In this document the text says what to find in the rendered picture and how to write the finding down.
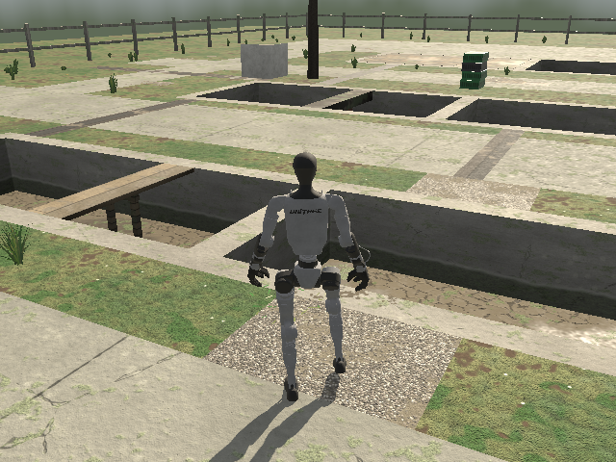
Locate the right robot upper arm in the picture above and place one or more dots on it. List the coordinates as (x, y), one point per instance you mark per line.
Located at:
(336, 202)

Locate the left robot forearm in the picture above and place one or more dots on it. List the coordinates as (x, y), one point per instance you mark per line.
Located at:
(258, 255)

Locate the robot right hand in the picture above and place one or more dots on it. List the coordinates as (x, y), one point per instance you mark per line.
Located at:
(364, 276)

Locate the humanoid robot torso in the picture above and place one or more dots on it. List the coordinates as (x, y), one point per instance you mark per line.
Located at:
(306, 225)

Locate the robot right shin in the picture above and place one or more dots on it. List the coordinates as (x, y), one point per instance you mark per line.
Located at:
(336, 330)

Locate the robot left hand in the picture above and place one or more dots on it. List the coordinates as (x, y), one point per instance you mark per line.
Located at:
(260, 273)

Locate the right robot forearm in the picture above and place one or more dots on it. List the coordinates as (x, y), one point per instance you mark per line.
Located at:
(355, 256)

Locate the left robot upper arm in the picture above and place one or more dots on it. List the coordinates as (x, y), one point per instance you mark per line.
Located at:
(276, 204)

